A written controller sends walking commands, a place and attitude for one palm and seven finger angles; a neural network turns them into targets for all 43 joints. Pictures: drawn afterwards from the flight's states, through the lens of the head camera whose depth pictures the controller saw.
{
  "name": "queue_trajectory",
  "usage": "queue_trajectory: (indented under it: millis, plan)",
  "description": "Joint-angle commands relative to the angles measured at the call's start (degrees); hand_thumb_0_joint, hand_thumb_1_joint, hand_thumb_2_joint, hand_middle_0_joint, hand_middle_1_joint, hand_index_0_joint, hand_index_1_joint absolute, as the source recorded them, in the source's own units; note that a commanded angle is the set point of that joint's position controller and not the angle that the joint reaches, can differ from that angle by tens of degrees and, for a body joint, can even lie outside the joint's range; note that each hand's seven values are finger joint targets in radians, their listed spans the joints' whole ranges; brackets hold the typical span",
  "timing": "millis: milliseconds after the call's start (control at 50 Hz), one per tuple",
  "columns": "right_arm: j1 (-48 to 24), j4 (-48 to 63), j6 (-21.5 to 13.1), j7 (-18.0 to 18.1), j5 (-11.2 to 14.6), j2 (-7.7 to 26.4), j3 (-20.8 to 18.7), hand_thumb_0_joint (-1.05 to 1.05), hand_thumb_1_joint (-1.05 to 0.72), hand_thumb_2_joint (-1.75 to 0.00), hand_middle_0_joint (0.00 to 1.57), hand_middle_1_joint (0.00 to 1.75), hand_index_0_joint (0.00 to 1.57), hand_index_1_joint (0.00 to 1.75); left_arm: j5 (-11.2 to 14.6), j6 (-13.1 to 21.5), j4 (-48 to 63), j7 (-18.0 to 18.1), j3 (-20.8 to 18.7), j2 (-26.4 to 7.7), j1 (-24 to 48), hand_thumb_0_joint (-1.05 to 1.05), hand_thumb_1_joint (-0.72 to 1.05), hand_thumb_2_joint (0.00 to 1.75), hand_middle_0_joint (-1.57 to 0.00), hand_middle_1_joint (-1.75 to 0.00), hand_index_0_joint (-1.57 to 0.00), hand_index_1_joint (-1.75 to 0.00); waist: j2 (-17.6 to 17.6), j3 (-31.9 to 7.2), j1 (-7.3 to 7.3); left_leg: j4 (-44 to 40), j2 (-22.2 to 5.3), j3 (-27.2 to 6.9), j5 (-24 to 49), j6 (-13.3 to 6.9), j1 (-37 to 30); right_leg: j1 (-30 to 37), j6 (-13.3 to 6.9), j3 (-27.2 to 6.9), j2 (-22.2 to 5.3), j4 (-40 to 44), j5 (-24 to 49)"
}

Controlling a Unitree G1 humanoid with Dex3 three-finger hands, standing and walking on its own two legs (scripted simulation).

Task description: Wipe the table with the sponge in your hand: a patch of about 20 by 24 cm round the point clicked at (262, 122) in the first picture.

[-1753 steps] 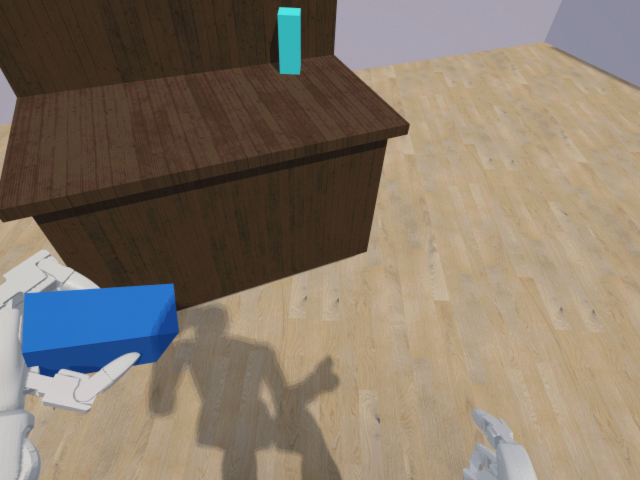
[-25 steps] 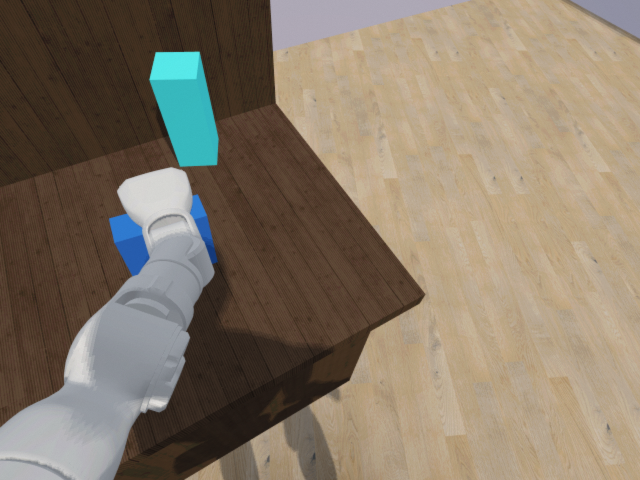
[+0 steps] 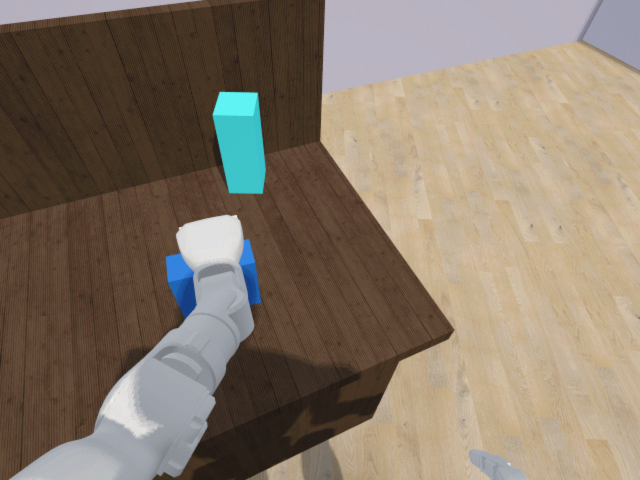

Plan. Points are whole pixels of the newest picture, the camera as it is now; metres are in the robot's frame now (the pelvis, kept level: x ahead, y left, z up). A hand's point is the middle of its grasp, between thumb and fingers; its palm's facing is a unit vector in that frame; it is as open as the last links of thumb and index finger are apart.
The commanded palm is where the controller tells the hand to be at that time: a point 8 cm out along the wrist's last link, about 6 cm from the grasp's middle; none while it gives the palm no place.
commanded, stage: wipe back along the third lane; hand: left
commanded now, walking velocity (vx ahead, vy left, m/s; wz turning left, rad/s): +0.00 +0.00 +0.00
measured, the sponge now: (218, 287) +0.40 +0.18 -0.04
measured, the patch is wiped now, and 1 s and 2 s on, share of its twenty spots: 1.00 1.00 1.00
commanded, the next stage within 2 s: slide back across to the middle lane in 1.12 s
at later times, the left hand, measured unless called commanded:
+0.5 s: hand (233, 287) +0.37 +0.15 +0.00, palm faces -0.08 -0.03 -1.00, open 9.3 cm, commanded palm +0.33 +0.12 +0.04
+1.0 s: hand (243, 321) +0.32 +0.12 +0.00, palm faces -0.07 -0.04 -1.00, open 9.3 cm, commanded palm +0.27 +0.10 +0.04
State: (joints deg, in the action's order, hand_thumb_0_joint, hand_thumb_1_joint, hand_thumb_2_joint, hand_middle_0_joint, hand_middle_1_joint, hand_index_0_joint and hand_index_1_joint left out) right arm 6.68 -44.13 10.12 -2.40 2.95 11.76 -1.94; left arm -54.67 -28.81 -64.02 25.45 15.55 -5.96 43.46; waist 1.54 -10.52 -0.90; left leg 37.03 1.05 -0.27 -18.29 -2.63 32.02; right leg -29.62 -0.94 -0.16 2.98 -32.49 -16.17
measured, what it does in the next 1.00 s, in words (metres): stands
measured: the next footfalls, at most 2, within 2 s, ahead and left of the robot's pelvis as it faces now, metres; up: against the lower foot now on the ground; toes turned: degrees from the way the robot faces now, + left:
none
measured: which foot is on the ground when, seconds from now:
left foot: down 0.00-1.00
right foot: down 0.00-1.00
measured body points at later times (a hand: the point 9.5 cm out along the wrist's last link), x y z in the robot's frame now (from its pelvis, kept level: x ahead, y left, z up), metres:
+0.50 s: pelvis +0.00 -0.02 +0.01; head +0.01 -0.02 +0.45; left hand +0.37 +0.14 +0.06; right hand +0.16 -0.24 -0.12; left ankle -0.01 +0.08 -0.72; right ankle -0.01 -0.12 -0.72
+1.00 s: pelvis -0.01 -0.03 +0.01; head -0.02 -0.05 +0.46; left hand +0.32 +0.12 +0.06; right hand +0.21 -0.24 -0.09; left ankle -0.01 +0.08 -0.72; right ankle -0.01 -0.12 -0.72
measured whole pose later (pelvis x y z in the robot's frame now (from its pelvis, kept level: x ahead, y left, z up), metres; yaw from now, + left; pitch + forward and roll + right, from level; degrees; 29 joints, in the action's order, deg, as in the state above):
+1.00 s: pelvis -0.01 -0.03 +0.01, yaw +1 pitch +5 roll +0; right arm 0.8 -40.3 14.3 -2.9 4.2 12.8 -1.2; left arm -55.2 -33.4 -41.5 22.1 26.6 -3.2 22.3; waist 2.4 -8.9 3.6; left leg 32.0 0.6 -1.0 -16.3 -0.5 21.0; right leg -20.0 -3.2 0.4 3.4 -30.7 -15.9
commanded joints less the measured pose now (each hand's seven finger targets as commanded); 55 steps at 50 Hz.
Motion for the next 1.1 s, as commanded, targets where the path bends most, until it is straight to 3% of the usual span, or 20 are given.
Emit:
queue_trajectory:
  millis: [0,140,200,280,420,460,520,600,680,720,740,760,820,840,860,920,1000,1020,1040,1080]
  plan:
    - [-3.06,6.08,-0.85,-0.03,0.07,7.59,-2.03,0.00,-0.90,-0.90,0.20,0.30,0.20,0.30,-1.63,-0.15,6.08,0.25,3.40,1.10,15.99,0.00,0.10,1.30,-1.20,-1.60,-1.20,-1.60,-3.05,-14.86,-1.70,-3.36,-2.35,-1.43,20.49,1.72,-14.27,5.34,-3.21,1.81,-0.07,1.88,19.99]
    - [-5.71,6.87,0.10,0.06,-0.04,7.32,-1.76,0.00,-0.90,-0.90,0.20,0.30,0.20,0.30,-1.02,-1.27,7.99,0.87,3.06,1.06,12.72,0.00,0.10,1.30,-1.20,-1.60,-1.20,-1.60,-2.94,-15.43,-0.13,-3.88,-1.69,-1.26,20.67,1.83,-14.58,8.22,-3.55,1.38,-0.32,2.14,21.26]
    - [-6.64,6.90,0.46,0.01,0.11,7.09,-1.59,0.00,-0.90,-0.90,0.20,0.30,0.20,0.30,-1.14,-1.99,8.12,0.54,5.33,3.03,13.42,0.00,0.10,1.30,-1.20,-1.60,-1.20,-1.60,-3.27,-13.00,-0.83,-4.63,-1.69,-1.31,18.29,1.77,-14.40,7.27,-3.49,1.54,-0.34,3.01,18.77]
    - [-7.42,7.04,0.56,0.31,0.12,7.07,-1.39,0.00,-0.90,-0.90,0.20,0.30,0.20,0.30,-0.58,-2.24,8.63,0.39,5.11,2.73,13.03,0.00,0.10,1.30,-1.20,-1.60,-1.20,-1.60,-4.51,-13.14,-0.66,-5.02,-1.36,-1.09,16.86,1.49,-14.13,8.72,-3.40,1.04,-0.45,3.55,18.59]
    - [-8.79,8.22,0.73,0.25,0.29,6.93,-1.41,0.00,-0.90,-0.90,0.20,0.30,0.20,0.30,-0.05,-1.83,11.76,-0.21,4.79,2.76,6.95,0.00,0.10,1.30,-1.20,-1.60,-1.20,-1.60,-6.10,-14.82,1.06,-5.23,-0.90,-0.75,17.69,1.18,-13.64,12.77,-3.55,0.25,-0.82,3.55,22.01]
    - [-9.06,8.54,0.91,0.28,0.32,7.30,-1.26,0.00,-0.90,-0.90,0.20,0.30,0.20,0.30,0.27,-2.20,12.58,-0.12,3.50,0.65,3.62,0.00,0.10,1.30,-1.20,-1.60,-1.20,-1.60,-6.28,-13.82,1.77,-5.65,-0.57,-0.35,16.54,1.17,-13.00,14.08,-3.36,-0.41,-1.00,4.10,22.16]
    - [-10.53,9.30,0.87,0.20,0.81,6.96,-1.12,0.00,-0.90,-0.90,0.20,0.30,0.20,0.30,0.87,-2.74,15.26,-0.57,5.44,2.67,3.10,0.00,0.10,1.30,-1.20,-1.60,-1.20,-1.60,-6.77,-12.37,1.66,-6.27,-0.41,-0.26,15.89,1.03,-12.65,14.71,-3.30,-0.67,-1.20,4.66,22.19]
    - [-11.57,9.72,1.04,0.47,1.00,7.30,-0.85,0.00,-0.90,-0.90,0.20,0.30,0.20,0.30,0.94,-4.00,17.40,-1.12,4.64,0.35,-0.69,0.00,0.10,1.30,-1.20,-1.60,-1.20,-1.60,-6.79,-10.32,2.36,-7.17,0.07,0.10,13.64,0.95,-12.65,15.49,-3.13,-1.60,-1.34,6.03,19.96]
    - [-12.44,10.45,1.09,0.32,1.25,7.26,-0.71,0.00,-0.90,-0.90,0.20,0.30,0.20,0.30,0.66,-4.55,20.02,-2.28,7.03,1.98,-2.14,0.00,0.10,1.30,-1.20,-1.60,-1.20,-1.60,-5.97,-9.36,2.32,-7.42,0.15,0.06,13.88,0.90,-13.84,15.22,-3.42,-1.47,-1.28,6.09,19.83]
    - [-13.21,11.14,1.06,0.35,1.46,7.23,-0.79,0.00,-0.90,-0.90,0.20,0.30,0.20,0.30,0.72,-4.24,21.73,-2.89,6.28,1.22,-3.47,0.00,0.10,1.30,-1.20,-1.60,-1.20,-1.60,-6.99,-9.79,2.69,-7.45,0.28,-0.27,14.18,0.81,-13.74,16.08,-3.52,-1.80,-1.25,6.06,20.03]
    - [-13.26,11.17,1.19,0.39,1.33,7.29,-0.70,0.00,-0.90,-0.90,0.20,0.30,0.20,0.30,0.54,-4.24,21.90,-3.10,7.89,2.32,-4.26,0.00,0.10,1.30,-1.20,-1.60,-1.20,-1.60,-7.36,-8.77,2.36,-7.41,0.32,-0.08,13.67,0.73,-14.19,15.59,-3.39,-1.77,-1.24,6.30,19.36]
    - [-13.32,11.26,1.24,0.35,1.34,7.37,-0.75,0.00,-0.90,-0.90,0.20,0.30,0.20,0.30,0.40,-4.23,22.36,-3.08,6.84,1.31,-5.35,0.00,0.10,1.30,-1.20,-1.60,-1.20,-1.60,-6.93,-8.59,2.83,-7.56,0.31,-0.18,13.59,0.84,-14.19,15.47,-3.56,-2.00,-1.20,6.24,19.03]
    - [-14.45,12.30,1.20,-0.09,1.58,6.74,-0.78,0.00,-0.90,-0.90,0.20,0.30,0.20,0.30,0.44,-3.80,25.26,-3.83,10.08,4.76,-6.46,0.00,0.10,1.30,-1.20,-1.60,-1.20,-1.60,-6.24,-9.43,2.95,-7.36,0.30,-0.30,14.74,0.76,-15.29,15.44,-3.81,-1.49,-1.14,5.78,19.72]
    - [-14.33,12.09,1.36,-0.17,1.46,7.23,-0.81,0.00,-0.90,-0.90,0.20,0.30,0.20,0.30,0.03,-3.75,25.25,-3.74,9.40,3.31,-7.59,0.00,0.10,1.30,-1.20,-1.60,-1.20,-1.60,-6.57,-8.67,3.05,-7.22,0.29,-0.52,14.38,0.88,-15.41,15.00,-3.92,-1.83,-0.95,5.72,19.08]
    - [-14.70,12.37,1.40,-0.32,1.38,7.08,-0.75,0.00,-0.90,-0.90,0.20,0.30,0.20,0.30,-0.09,-3.83,26.08,-3.77,10.06,4.05,-8.78,0.00,0.10,1.30,-1.20,-1.60,-1.20,-1.60,-5.26,-8.88,3.38,-7.12,0.45,-0.22,14.91,0.90,-15.61,15.30,-4.03,-1.81,-1.08,5.50,19.98]
    - [-16.00,13.07,1.55,-0.76,1.57,6.82,-0.74,0.00,-0.90,-0.90,0.20,0.30,0.20,0.30,0.26,-3.76,28.81,-4.04,11.34,5.44,-9.19,0.00,0.10,1.30,-1.20,-1.60,-1.20,-1.60,-6.58,-9.17,3.37,-7.04,0.35,-0.53,15.44,0.87,-15.82,15.62,-4.11,-1.74,-1.05,5.14,20.78]
    - [-17.04,12.67,1.70,-0.79,1.50,7.02,-0.47,0.00,-0.90,-0.90,0.20,0.30,0.20,0.30,0.37,-4.29,29.39,-3.73,10.78,4.40,-11.06,0.00,0.10,1.30,-1.20,-1.60,-1.20,-1.60,-8.59,-6.58,3.48,-7.41,0.37,-0.54,13.64,0.96,-15.59,14.94,-3.85,-2.31,-1.04,5.93,18.47]
    - [-17.61,12.94,1.66,-0.86,1.59,7.05,-0.54,0.00,-0.90,-0.90,0.20,0.30,0.20,0.30,0.50,-4.25,30.66,-3.82,9.88,3.75,-11.96,0.00,0.10,1.30,-1.20,-1.60,-1.20,-1.60,-7.82,-7.40,4.32,-7.66,0.47,-0.93,14.05,1.05,-15.53,15.38,-4.18,-2.85,-0.85,5.75,18.63]
    - [-17.64,13.00,1.80,-0.92,1.54,6.95,-0.45,0.00,-0.90,-0.90,0.20,0.30,0.20,0.30,0.30,-4.36,30.76,-3.79,11.74,5.16,-12.40,0.00,0.10,1.30,-1.20,-1.60,-1.20,-1.60,-8.48,-6.92,3.73,-7.34,0.52,-0.68,13.87,0.92,-15.84,15.26,-3.95,-2.65,-0.97,5.66,18.56]
    - [-18.00,13.10,1.74,-1.31,1.58,6.86,-0.43,0.00,-0.90,-0.90,0.20,0.30,0.20,0.30,-0.10,-4.60,31.57,-3.80,12.75,6.17,-13.34,0.00,0.10,1.30,-1.20,-1.60,-1.20,-1.60,-7.72,-6.85,3.91,-7.21,0.45,-0.74,14.27,1.01,-16.11,14.88,-4.12,-2.22,-0.93,5.20,18.73]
